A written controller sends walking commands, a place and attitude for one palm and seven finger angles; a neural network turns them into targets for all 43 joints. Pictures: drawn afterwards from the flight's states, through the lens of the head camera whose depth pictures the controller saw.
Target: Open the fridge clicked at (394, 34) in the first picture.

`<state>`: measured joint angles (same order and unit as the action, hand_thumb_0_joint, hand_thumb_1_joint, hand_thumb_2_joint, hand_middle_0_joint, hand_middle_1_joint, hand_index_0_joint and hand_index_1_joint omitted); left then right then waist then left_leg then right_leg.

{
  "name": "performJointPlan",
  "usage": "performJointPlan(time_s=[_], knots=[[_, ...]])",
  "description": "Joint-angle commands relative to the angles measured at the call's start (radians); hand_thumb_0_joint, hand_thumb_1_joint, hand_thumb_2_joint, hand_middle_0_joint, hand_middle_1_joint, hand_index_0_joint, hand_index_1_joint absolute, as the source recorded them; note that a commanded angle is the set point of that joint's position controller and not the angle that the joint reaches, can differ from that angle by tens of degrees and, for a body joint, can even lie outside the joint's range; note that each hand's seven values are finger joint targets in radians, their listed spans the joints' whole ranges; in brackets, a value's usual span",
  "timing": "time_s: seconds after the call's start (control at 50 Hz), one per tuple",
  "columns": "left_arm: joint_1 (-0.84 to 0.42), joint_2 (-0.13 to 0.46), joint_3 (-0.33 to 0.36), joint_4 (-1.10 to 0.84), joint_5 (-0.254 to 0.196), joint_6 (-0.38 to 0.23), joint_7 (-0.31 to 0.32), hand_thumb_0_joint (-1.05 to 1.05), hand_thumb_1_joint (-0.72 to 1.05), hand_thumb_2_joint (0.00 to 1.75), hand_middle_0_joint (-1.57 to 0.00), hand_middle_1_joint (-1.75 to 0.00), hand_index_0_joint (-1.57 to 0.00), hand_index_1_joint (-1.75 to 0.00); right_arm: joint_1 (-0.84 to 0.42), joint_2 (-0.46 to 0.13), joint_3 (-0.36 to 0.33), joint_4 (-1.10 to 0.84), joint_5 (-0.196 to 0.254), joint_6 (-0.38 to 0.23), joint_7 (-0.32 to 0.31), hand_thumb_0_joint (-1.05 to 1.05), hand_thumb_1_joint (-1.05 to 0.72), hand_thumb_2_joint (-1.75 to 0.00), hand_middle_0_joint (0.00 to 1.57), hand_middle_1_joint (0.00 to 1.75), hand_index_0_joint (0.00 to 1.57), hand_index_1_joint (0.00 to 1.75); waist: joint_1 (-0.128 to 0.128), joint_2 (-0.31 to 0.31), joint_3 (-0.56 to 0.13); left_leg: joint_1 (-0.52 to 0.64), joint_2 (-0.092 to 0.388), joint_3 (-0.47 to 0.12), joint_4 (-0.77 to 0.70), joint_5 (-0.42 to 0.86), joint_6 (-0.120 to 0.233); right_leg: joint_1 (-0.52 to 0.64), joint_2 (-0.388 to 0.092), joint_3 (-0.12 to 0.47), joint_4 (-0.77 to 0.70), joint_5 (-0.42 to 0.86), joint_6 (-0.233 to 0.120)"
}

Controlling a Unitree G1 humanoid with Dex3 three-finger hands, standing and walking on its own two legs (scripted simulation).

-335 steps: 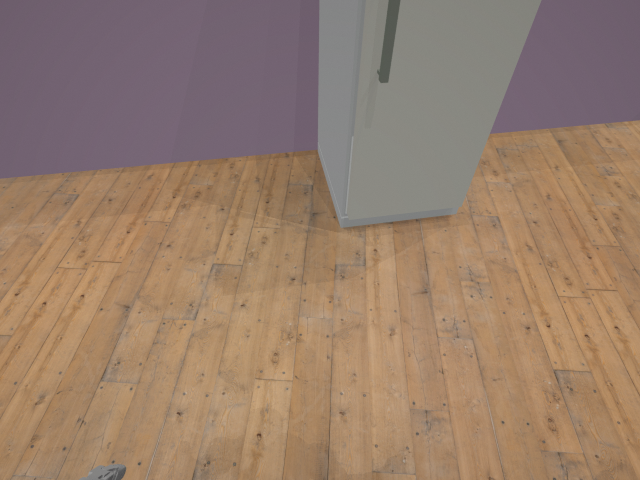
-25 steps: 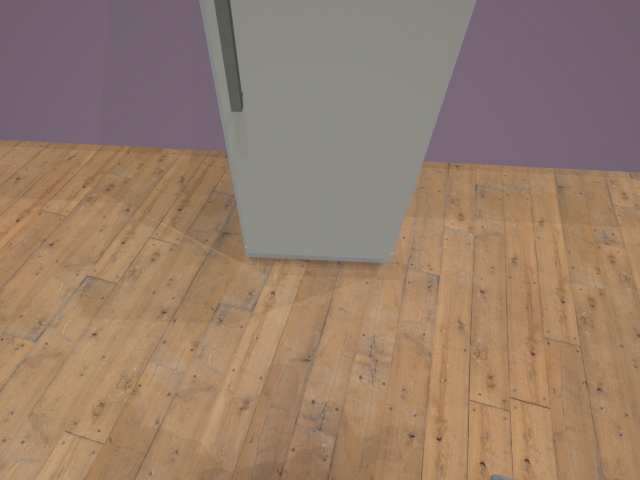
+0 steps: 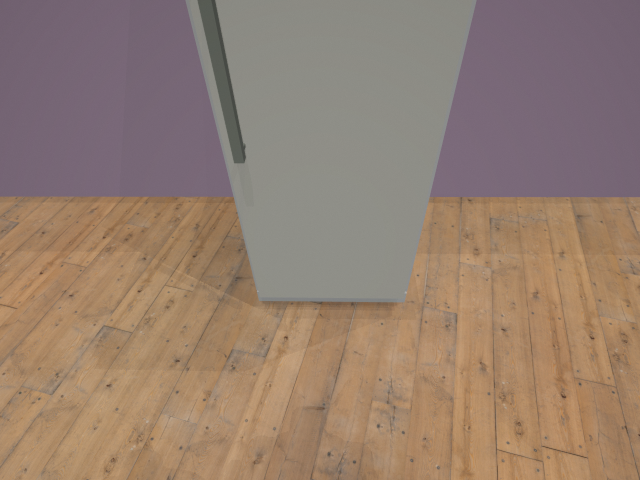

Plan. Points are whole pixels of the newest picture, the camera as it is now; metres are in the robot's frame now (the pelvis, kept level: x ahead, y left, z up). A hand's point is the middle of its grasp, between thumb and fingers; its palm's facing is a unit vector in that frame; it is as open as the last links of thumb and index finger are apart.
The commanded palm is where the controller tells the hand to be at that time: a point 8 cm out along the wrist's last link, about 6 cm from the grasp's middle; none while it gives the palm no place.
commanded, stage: take the last steps up to it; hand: left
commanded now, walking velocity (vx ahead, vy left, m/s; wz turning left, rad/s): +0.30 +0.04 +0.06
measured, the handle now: (222, 61) +0.80 +0.23 +0.17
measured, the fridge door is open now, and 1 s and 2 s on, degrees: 0 0 0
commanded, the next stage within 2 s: come to a stop and stand still in 0.72 s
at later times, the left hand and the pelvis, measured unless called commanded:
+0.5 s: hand out of the picture +0.08 +0.23 -0.18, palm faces +0.13 -0.98 -0.13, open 7.3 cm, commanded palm none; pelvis +0.16 +0.08 +0.00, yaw +2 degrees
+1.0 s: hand (216, 327) +0.41 +0.22 -0.16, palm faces +0.00 -0.98 -0.21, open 7.3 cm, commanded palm none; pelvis +0.31 +0.06 +0.00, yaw +1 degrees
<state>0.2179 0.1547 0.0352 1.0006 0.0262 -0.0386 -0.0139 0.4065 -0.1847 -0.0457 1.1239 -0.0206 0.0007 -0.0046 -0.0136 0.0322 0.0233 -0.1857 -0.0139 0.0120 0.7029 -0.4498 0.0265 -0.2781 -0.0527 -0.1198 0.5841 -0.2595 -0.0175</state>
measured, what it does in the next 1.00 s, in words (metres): walks ahead: left foot, then right foot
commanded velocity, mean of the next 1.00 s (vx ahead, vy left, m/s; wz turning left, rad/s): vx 0.13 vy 0.02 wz -0.01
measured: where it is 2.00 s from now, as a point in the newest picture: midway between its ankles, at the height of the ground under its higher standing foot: outside the picture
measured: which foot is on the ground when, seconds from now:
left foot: up 0.00-0.38, down 0.40-0.88, up 0.90-1.00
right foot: down 0.00-0.40, up 0.42-0.86, down 0.88-1.00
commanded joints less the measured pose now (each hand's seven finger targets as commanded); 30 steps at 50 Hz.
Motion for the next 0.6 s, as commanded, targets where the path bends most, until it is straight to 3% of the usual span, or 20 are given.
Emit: performJointPlan(time_s=[0.0,0.02,0.04,0.08,0.2,0.26,0.3,0.34,0.36,0.38,0.4,0.42,0.44,0.46,0.5,0.54,0.58], knots=[[0.194,0.19,0.049,0.021,-0.006,-0.01,0.034,0.0,0.9,0.9,-0.2,-0.3,-0.2,-0.3,-0.149,-0.086,-0.028,-0.131,-0.004,-0.028,0.013,0.0,-0.9,-0.9,0.2,0.3,0.2,0.3,0.082,-0.174,0.134,-0.512,0.099,-0.041,0.441,0.039,0.003,0.132,-0.397,0.552,-0.506,-0.527,-0.133],[0.145,0.146,0.036,0.01,-0.004,-0.016,0.035,0.0,0.9,0.9,-0.2,-0.3,-0.2,-0.3,-0.117,-0.065,-0.028,-0.111,-0.008,-0.022,0.018,0.0,-0.9,-0.9,0.2,0.3,0.2,0.3,0.047,-0.123,0.136,-0.467,0.116,-0.034,0.431,0.123,-0.011,0.082,-0.34,0.418,-0.487,-0.389,-0.102],[0.135,0.115,0.033,0.01,-0.004,-0.023,0.036,0.0,0.9,0.9,-0.2,-0.3,-0.2,-0.3,-0.08,-0.035,-0.025,-0.092,-0.011,-0.016,0.02,0.0,-0.9,-0.9,0.2,0.3,0.2,0.3,0.027,-0.11,0.107,-0.427,0.121,-0.018,0.413,0.177,-0.024,0.078,-0.292,0.306,-0.467,-0.255,-0.081],[0.148,0.096,0.022,0.024,-0.004,-0.033,0.035,0.0,0.9,0.9,-0.2,-0.3,-0.2,-0.3,-0.049,-0.015,-0.024,-0.081,-0.008,-0.009,0.025,0.0,-0.9,-0.9,0.2,0.3,0.2,0.3,0.012,-0.149,0.097,-0.397,0.125,0.012,0.367,0.228,-0.04,0.072,-0.246,0.186,-0.463,-0.11,-0.07],[0.207,0.129,0.027,0.069,0.0,-0.047,0.032,0.0,0.9,0.9,-0.2,-0.3,-0.2,-0.3,-0.169,-0.009,-0.022,-0.135,-0.003,-0.018,0.042,0.0,-0.9,-0.9,0.2,0.3,0.2,0.3,0.032,-0.152,0.108,-0.408,0.139,0.065,0.133,0.275,-0.054,0.131,-0.245,0.112,-0.448,0.025,-0.103],[0.228,0.137,0.029,0.089,0.003,-0.043,0.033,0.0,0.9,0.9,-0.2,-0.3,-0.2,-0.3,-0.241,-0.001,-0.016,-0.162,0.0,-0.029,0.048,0.0,-0.9,-0.9,0.2,0.3,0.2,0.3,0.05,-0.173,0.122,-0.317,0.121,0.088,0.013,0.259,-0.04,0.103,-0.252,0.103,-0.416,0.04,-0.098],[0.205,0.151,0.039,0.089,0.007,-0.034,0.033,0.0,0.9,0.9,-0.2,-0.3,-0.2,-0.3,-0.218,-0.01,-0.02,-0.163,0.002,-0.038,0.047,0.0,-0.9,-0.9,0.2,0.3,0.2,0.3,0.032,-0.188,0.109,-0.217,0.108,0.097,-0.043,0.222,-0.025,0.078,-0.26,0.098,-0.371,0.012,-0.097],[0.191,0.144,0.043,0.089,0.002,-0.022,0.032,0.0,0.9,0.9,-0.2,-0.3,-0.2,-0.3,-0.111,-0.041,-0.025,-0.126,-0.002,-0.05,0.037,0.0,-0.9,-0.9,0.2,0.3,0.2,0.3,-0.023,-0.113,0.067,0.006,0.067,0.131,-0.165,0.246,-0.022,0.006,-0.207,0.046,-0.224,0.009,-0.066],[0.209,0.111,0.034,0.091,-0.001,-0.018,0.028,0.0,0.9,0.9,-0.2,-0.3,-0.2,-0.3,0.009,-0.098,-0.036,-0.088,-0.008,-0.058,0.023,0.0,-0.9,-0.9,0.2,0.3,0.2,0.3,-0.069,0.017,-0.007,0.185,0.093,0.087,-0.23,0.207,-0.009,-0.041,-0.146,0.003,0.003,0.078,-0.043],[0.231,0.051,0.028,0.069,-0.01,-0.014,0.018,0.0,0.9,0.9,-0.2,-0.3,-0.2,-0.3,0.134,-0.215,-0.066,-0.065,-0.019,-0.066,0.009,0.0,-0.9,-0.9,0.2,0.3,0.2,0.3,-0.1,0.291,-0.092,0.324,0.323,-0.246,-0.337,0.133,0.056,-0.223,-0.019,-0.072,0.324,-0.182,0.003],[0.176,0.048,0.023,0.021,-0.009,-0.018,0.016,0.0,0.9,0.9,-0.2,-0.3,-0.2,-0.3,0.196,-0.251,-0.065,-0.056,-0.011,-0.057,-0.002,0.0,-0.9,-0.9,0.2,0.3,0.2,0.3,-0.113,0.283,-0.082,0.316,0.431,-0.439,-0.465,0.109,0.124,-0.343,0.033,0.005,0.518,-0.341,-0.003],[0.145,0.043,0.022,0.023,-0.007,-0.012,0.022,0.0,0.9,0.9,-0.2,-0.3,-0.2,-0.3,0.125,-0.228,-0.06,-0.056,-0.007,-0.055,-0.016,0.0,-0.9,-0.9,0.2,0.3,0.2,0.3,-0.095,0.275,-0.087,0.264,0.445,-0.439,-0.503,0.028,0.13,-0.385,-0.013,0.079,0.645,-0.284,-0.015],[0.118,0.059,0.028,0.03,-0.007,-0.012,0.015,0.0,0.9,0.9,-0.2,-0.3,-0.2,-0.3,0.031,-0.172,-0.046,-0.084,-0.002,-0.056,-0.017,0.0,-0.9,-0.9,0.2,0.3,0.2,0.3,-0.068,0.17,-0.035,0.164,0.417,-0.363,-0.506,0.01,0.139,-0.391,-0.055,0.1,0.682,-0.185,-0.019],[0.108,0.055,0.031,0.041,-0.001,-0.013,0.006,0.0,0.9,0.9,-0.2,-0.3,-0.2,-0.3,-0.032,-0.12,-0.031,-0.102,-0.003,-0.065,-0.016,0.0,-0.9,-0.9,0.2,0.3,0.2,0.3,-0.04,0.105,0.011,0.081,0.374,-0.271,-0.512,0.073,0.129,-0.362,-0.078,0.102,0.662,-0.111,-0.014],[0.145,0.033,0.028,0.065,0.005,0.001,0.002,0.0,0.9,0.9,-0.2,-0.3,-0.2,-0.3,-0.078,-0.071,-0.014,-0.104,-0.001,-0.082,-0.018,0.0,-0.9,-0.9,0.2,0.3,0.2,0.3,0.009,0.082,0.028,-0.021,0.317,-0.134,-0.529,0.225,0.103,-0.269,-0.088,0.093,0.59,-0.049,0.008],[0.17,0.022,0.028,0.068,0.007,0.016,0.004,0.0,0.9,0.9,-0.2,-0.3,-0.2,-0.3,-0.079,-0.053,-0.015,-0.1,0.002,-0.088,-0.022,0.0,-0.9,-0.9,0.2,0.3,0.2,0.3,0.027,0.063,0.018,0.001,0.298,-0.069,-0.533,0.338,0.12,-0.269,-0.081,0.085,0.541,-0.008,0.021],[0.128,0.03,0.029,0.046,0.004,0.021,0.004,0.0,0.9,0.9,-0.2,-0.3,-0.2,-0.3,-0.059,-0.06,-0.014,-0.094,0.003,-0.089,-0.023,0.0,-0.9,-0.9,0.2,0.3,0.2,0.3,0.023,0.017,0.032,0.029,0.308,-0.069,-0.538,0.414,0.149,-0.293,-0.085,0.091,0.467,0.011,0.028]])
